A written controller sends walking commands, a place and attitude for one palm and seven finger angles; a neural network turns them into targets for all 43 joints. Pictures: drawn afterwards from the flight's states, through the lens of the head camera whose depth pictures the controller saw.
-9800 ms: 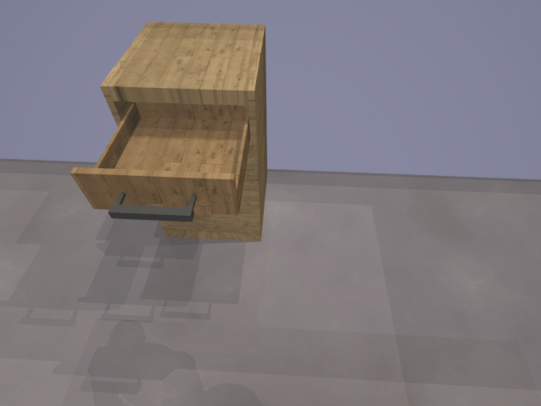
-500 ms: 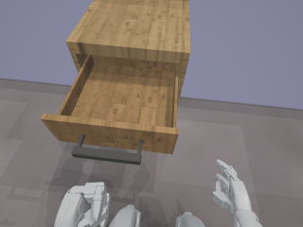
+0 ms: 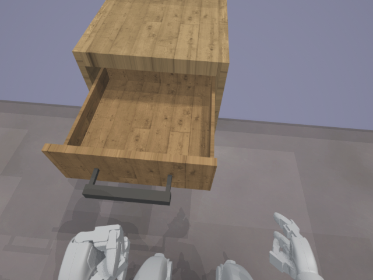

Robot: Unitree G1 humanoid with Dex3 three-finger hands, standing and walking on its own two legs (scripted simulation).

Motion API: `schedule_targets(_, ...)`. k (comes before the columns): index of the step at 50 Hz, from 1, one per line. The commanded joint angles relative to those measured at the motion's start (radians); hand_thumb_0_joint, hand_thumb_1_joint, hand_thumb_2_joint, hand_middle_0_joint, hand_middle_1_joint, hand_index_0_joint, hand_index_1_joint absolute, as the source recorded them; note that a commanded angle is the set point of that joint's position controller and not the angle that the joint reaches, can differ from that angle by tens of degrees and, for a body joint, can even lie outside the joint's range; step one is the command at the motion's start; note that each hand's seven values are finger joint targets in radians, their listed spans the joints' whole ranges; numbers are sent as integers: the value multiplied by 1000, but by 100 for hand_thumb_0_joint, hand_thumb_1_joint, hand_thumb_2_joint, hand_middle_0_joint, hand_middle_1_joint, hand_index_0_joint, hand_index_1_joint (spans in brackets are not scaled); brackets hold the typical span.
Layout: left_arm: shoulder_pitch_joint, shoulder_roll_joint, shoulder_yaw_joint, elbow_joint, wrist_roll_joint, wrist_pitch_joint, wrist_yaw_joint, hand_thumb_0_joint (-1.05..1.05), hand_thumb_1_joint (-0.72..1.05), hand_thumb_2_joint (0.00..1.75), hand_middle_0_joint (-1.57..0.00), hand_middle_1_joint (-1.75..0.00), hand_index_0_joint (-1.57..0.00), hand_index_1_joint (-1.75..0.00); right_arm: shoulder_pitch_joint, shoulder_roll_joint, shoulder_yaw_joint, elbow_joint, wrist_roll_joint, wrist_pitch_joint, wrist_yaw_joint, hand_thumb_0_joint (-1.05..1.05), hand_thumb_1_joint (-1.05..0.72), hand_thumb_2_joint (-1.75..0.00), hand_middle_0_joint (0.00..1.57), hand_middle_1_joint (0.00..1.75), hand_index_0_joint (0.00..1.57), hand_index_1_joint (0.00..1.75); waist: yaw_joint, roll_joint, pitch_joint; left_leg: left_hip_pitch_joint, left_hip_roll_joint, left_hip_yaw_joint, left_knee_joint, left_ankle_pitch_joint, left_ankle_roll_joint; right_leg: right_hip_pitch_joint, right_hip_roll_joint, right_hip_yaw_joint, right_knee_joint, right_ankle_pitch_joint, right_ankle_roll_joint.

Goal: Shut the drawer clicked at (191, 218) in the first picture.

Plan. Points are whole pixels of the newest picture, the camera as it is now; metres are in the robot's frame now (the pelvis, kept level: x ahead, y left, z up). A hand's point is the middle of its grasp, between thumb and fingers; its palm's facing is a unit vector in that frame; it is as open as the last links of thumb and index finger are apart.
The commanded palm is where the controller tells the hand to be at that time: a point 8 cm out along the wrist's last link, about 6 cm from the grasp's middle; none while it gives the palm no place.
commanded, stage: bring the fist close to the handle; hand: left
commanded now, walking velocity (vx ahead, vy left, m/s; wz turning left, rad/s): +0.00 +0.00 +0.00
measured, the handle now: (130, 185) +0.33 +0.16 -0.03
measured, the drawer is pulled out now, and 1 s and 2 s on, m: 0.29 0.29 0.27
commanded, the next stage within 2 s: push the drawer shut in 1.44 s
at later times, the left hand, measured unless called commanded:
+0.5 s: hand (138, 251) +0.18 +0.11 +0.02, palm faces -0.06 -1.00 -0.01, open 3.3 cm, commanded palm +0.16 +0.17 +0.02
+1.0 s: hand (142, 231) +0.22 +0.11 -0.02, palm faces -0.04 -1.00 -0.01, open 3.3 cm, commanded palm +0.21 +0.16 -0.03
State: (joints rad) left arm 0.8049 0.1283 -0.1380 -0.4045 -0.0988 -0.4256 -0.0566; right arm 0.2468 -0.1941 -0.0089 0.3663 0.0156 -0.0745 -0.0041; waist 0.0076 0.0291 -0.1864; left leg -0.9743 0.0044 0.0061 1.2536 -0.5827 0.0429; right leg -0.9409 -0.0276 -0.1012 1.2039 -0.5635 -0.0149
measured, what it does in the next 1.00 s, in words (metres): stands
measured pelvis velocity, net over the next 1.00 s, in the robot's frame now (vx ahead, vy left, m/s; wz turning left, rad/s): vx -0.01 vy -0.01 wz -0.01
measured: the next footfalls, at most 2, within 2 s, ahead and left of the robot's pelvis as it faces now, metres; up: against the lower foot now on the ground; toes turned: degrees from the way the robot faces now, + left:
none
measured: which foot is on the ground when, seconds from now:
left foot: down 0.00-1.00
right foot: down 0.00-1.00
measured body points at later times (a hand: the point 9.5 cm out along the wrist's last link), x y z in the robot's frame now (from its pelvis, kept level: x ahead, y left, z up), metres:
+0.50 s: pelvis -0.01 -0.02 -0.03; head +0.08 -0.01 +0.42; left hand +0.18 +0.16 +0.02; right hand +0.20 -0.25 -0.10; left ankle +0.01 +0.09 -0.63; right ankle +0.01 -0.12 -0.63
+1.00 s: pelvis -0.01 -0.01 -0.05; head +0.10 +0.00 +0.38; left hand +0.22 +0.17 -0.02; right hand +0.19 -0.24 -0.14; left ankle +0.01 +0.09 -0.63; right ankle +0.01 -0.12 -0.63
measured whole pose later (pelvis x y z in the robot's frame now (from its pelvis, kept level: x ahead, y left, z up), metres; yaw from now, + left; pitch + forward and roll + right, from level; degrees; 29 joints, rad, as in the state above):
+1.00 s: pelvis -0.01 -0.01 -0.05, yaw -1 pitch +25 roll -2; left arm 0.39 0.15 -0.04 -0.05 -0.12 -0.51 -0.06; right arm 0.17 -0.21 0.00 0.46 -0.01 -0.09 0.01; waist -0.02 0.01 -0.21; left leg -1.27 0.02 -0.01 1.46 -0.63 0.02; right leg -1.24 -0.02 -0.11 1.42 -0.62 -0.04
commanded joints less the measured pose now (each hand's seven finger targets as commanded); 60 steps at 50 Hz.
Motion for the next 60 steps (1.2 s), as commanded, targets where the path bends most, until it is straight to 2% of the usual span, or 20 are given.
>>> schedule_targets(1, 77, 39, -5, -154, 18, -48, -19, 0, 90, 90, -140, -160, -140, -160, -74, -117, -51, -180, 7, -54, -8, 0, -90, -90, 20, 30, 20, 30, -21, -12, -122, 113, -5, -64, -213, 214, -19, 121, 31, 31, -166, 147, -22)
schedule_targets(4, 70, 38, 19, -129, 9, -36, -17, 0, 90, 90, -140, -160, -140, -160, -78, -111, -52, -183, 8, -45, -10, 0, -90, -90, 20, 30, 20, 30, -16, -36, -138, 108, -10, -57, -206, 227, -20, 138, 32, 34, -165, 175, -20)
schedule_targets(5, 59, 57, 54, -105, 7, -36, -8, 0, 90, 90, -140, -160, -140, -160, -83, -107, -55, -171, 6, -40, -14, 0, -90, -90, 20, 30, 20, 30, -12, -56, -135, 92, -10, -55, -196, 234, -20, 143, 34, 39, -164, 186, -20)
schedule_targets(11, -23, 55, 85, -82, -21, -132, -8, 0, 90, 90, -140, -160, -140, -160, -89, -104, -53, -136, -4, -63, -14, 0, -90, -90, 20, 30, 20, 30, -18, -28, -168, 53, -13, -43, -133, 238, -20, 111, 32, 64, -139, 196, -20)
schedule_targets(14, -89, 50, 64, -60, -29, -169, -34, 0, 90, 90, -140, -160, -140, -160, -94, -115, -50, -119, -4, -82, -11, 0, -90, -90, 20, 30, 20, 30, -37, -4, -166, 27, -12, -45, -103, 203, -19, 71, 30, 79, -134, 152, -21)
schedule_targets(19, -113, 76, 99, 12, -35, -142, -71, 0, 90, 90, -140, -160, -140, -160, -100, -127, -53, -108, -2, -81, -14, 0, -90, -90, 20, 30, 20, 30, -36, -26, -199, -16, -10, -40, -69, 198, -18, 83, 25, 106, -128, 150, -20)
schedule_targets(20, -112, 98, 130, 31, -34, -129, -68, 0, 90, 90, -140, -160, -140, -160, -106, -127, -54, -103, -1, -76, -17, 0, -90, -90, 20, 30, 20, 30, -27, -36, -208, -23, -9, -41, -69, 207, -18, 90, 27, 104, -120, 156, -21)
schedule_targets(25, -185, 93, 165, 42, -54, -103, -44, 0, 90, 90, -140, -160, -140, -160, -113, -122, -51, -98, -1, -70, -22, 0, -90, -90, 20, 30, 20, 30, -22, -41, -234, -47, -10, -39, -56, 211, -18, 92, 29, 107, -111, 160, -17)
schedule_targets(28, -209, 77, 158, 43, -66, -125, -40, 0, 90, 90, -140, -160, -140, -160, -102, -124, -52, -84, -5, -80, -21, 0, -90, -90, 20, 30, 20, 30, -27, -29, -264, -44, -9, -38, -41, 236, -19, 93, 26, 107, -96, 204, -14)
schedule_targets(35, -296, 79, 126, 137, -42, -138, -62, 0, 90, 90, -140, -160, -140, -160, -103, -144, -52, -54, -10, -85, -15, 0, -90, -90, 20, 30, 20, 30, -55, -30, -235, -81, -5, -50, -13, 211, -17, 3, 29, 93, -56, 164, -20)
schedule_targets(39, -337, 70, 121, 125, -38, -136, -41, 0, 90, 90, -140, -160, -140, -160, -102, -146, -49, -64, -15, -85, -8, 0, -90, -90, 20, 30, 20, 30, -41, 2, -285, -65, -9, -52, -11, 214, -18, -23, 28, 80, -28, 161, -23)
schedule_targets(40, -342, 97, 154, 128, -36, -136, -25, 0, 90, 90, -140, -160, -140, -160, -102, -147, -51, -60, -16, -81, -9, 0, -90, -90, 20, 30, 20, 30, -31, -2, -291, -65, -7, -55, -14, 226, -19, -27, 32, 73, -18, 165, -26)
schedule_targets(41, -351, 74, 132, 117, -32, -139, -17, 0, 90, 90, -140, -160, -140, -160, -101, -147, -48, -65, -19, -80, -6, 0, -90, -90, 20, 30, 20, 30, -33, 5, -311, -53, -9, -55, -12, 238, -19, -30, 30, 70, -9, 182, -25)
schedule_targets(43, -367, 74, 139, 122, -32, -144, 1, 0, 90, 90, -140, -160, -140, -160, -99, -144, -49, -62, -21, -77, 0, 0, -90, -90, 20, 30, 20, 30, -29, 6, -324, -61, -11, -54, -5, 243, -22, -31, 30, 69, 0, 190, -25)
schedule_targets(45, -388, 82, 147, 145, -26, -146, 11, 0, 90, 90, -140, -160, -140, -160, -97, -146, -47, -51, -23, -73, 1, 0, -90, -90, 20, 30, 20, 30, -33, -14, -334, -73, -10, -57, 9, 260, -21, -36, 33, 69, 13, 212, -26)
schedule_targets(46, -388, 68, 131, 144, -23, -149, 11, 0, 90, 90, -140, -160, -140, -160, -97, -146, -47, -52, -25, -74, 4, 0, -90, -90, 20, 30, 20, 30, -34, 1, -346, -66, -10, -56, 13, 263, -22, -44, 30, 70, 18, 220, -25)
schedule_targets(51, -462, 66, 114, 225, -14, -139, -13, 0, 90, 90, -140, -160, -140, -160, -102, -160, -43, -39, -24, -61, 8, 0, -90, -90, 20, 30, 20, 30, -59, -29, -312, -123, -12, -59, 44, 212, -20, -87, 28, 75, 27, 178, -24)
schedule_targets(56, -455, 89, 135, 136, -35, -139, -20, 0, 90, 90, -140, -160, -140, -160, -103, -157, -43, -60, -21, -56, 8, 0, -90, -90, 20, 30, 20, 30, -21, 28, -404, -63, -14, -59, 27, 258, -21, -54, 27, 75, 34, 205, -29)
schedule_targets(58, -438, 93, 142, 100, -44, -138, -11, 0, 90, 90, -140, -160, -140, -160, -101, -155, -43, -63, -20, -51, 8, 0, -90, -90, 20, 30, 20, 30, -14, 36, -418, -33, -13, -63, 14, 290, -24, -44, 26, 66, 36, 230, -29)
schedule_targets(60, -433, 78, 125, 97, -38, -130, -1, 0, 90, 90, -140, -160, -140, -160, -98, -153, -43, -60, -20, -48, 10, 0, -90, -90, 20, 30, 20, 30, -25, 28, -418, -20, -9, -71, 14, 316, -23, -62, 28, 56, 44, 244, -27)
